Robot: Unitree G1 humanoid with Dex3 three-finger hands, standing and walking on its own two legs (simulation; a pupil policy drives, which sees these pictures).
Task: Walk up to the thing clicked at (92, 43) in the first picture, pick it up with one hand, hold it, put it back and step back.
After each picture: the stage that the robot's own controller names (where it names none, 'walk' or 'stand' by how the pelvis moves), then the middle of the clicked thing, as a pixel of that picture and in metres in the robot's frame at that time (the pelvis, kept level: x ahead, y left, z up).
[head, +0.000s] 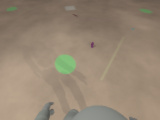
stand; (92, 45) +1.53 -0.01 -0.72
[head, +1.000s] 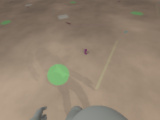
walk; (85, 51) +1.39 +0.24 -0.70
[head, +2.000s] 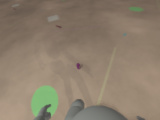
walk; (78, 66) +0.88 +0.33 -0.72
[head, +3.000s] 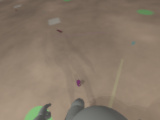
walk; (78, 83) +0.55 +0.25 -0.71
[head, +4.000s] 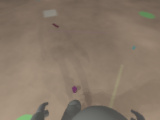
stand; (74, 89) +0.39 +0.21 -0.69
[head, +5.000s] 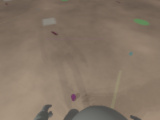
stand; (73, 97) +0.34 +0.20 -0.72
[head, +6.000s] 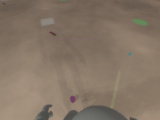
stand; (72, 99) +0.32 +0.20 -0.72
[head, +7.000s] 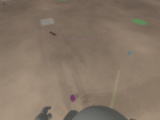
stand; (72, 98) +0.34 +0.21 -0.73
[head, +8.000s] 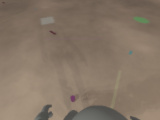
stand; (73, 98) +0.31 +0.21 -0.73
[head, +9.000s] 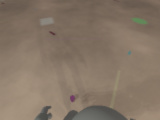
stand; (72, 98) +0.32 +0.21 -0.73
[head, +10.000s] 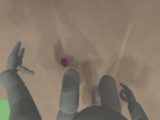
go down; (65, 62) +0.39 +0.24 -0.38
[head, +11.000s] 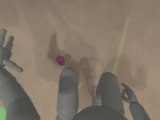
go down; (61, 60) +0.39 +0.26 -0.31
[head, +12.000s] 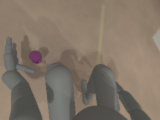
close in; (36, 57) +0.37 +0.30 -0.22
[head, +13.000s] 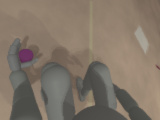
close; (26, 57) +0.37 +0.30 -0.21
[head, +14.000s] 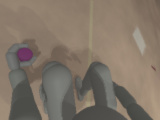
lift; (25, 56) +0.36 +0.30 -0.22
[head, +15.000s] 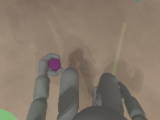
lift; (55, 66) +0.30 +0.26 -0.06
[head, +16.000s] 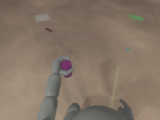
hold; (66, 69) +0.33 +0.17 +0.05
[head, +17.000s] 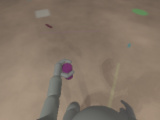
hold; (67, 71) +0.33 +0.17 +0.00
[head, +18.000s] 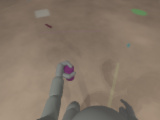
hold; (69, 72) +0.32 +0.16 -0.01
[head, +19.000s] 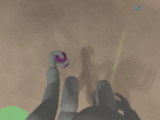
crouch; (62, 60) +0.39 +0.21 -0.09
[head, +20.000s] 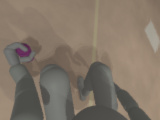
lower; (26, 53) +0.38 +0.30 -0.22
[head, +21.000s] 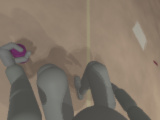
lower; (20, 54) +0.39 +0.31 -0.22
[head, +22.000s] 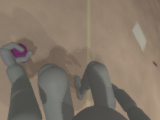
lower; (21, 54) +0.39 +0.31 -0.22
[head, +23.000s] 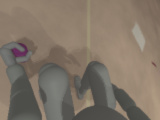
lower; (21, 53) +0.38 +0.31 -0.22
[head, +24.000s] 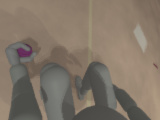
loosen; (25, 53) +0.38 +0.30 -0.22
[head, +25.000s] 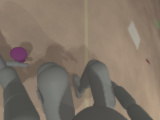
withdraw; (20, 55) +0.37 +0.30 -0.22
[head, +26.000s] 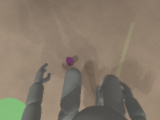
walk; (69, 61) +0.42 +0.23 -0.36
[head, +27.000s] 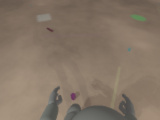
stand; (73, 96) +0.34 +0.18 -0.66
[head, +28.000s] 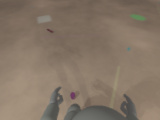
stand; (73, 95) +0.35 +0.20 -0.67
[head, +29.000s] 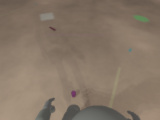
stand; (73, 94) +0.36 +0.19 -0.70
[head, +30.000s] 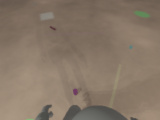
walk; (75, 92) +0.38 +0.19 -0.72
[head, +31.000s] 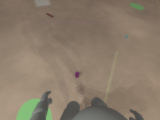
walk; (77, 74) +0.58 +0.13 -0.70
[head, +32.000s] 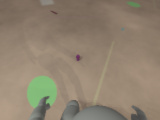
walk; (78, 57) +0.93 +0.22 -0.70
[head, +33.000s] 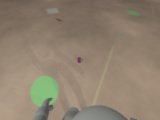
stand; (79, 60) +1.01 +0.21 -0.71
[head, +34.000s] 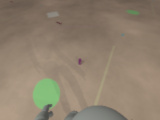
stand; (80, 61) +1.01 +0.22 -0.73
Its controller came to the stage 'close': yes
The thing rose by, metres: 0.71
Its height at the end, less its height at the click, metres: +0.00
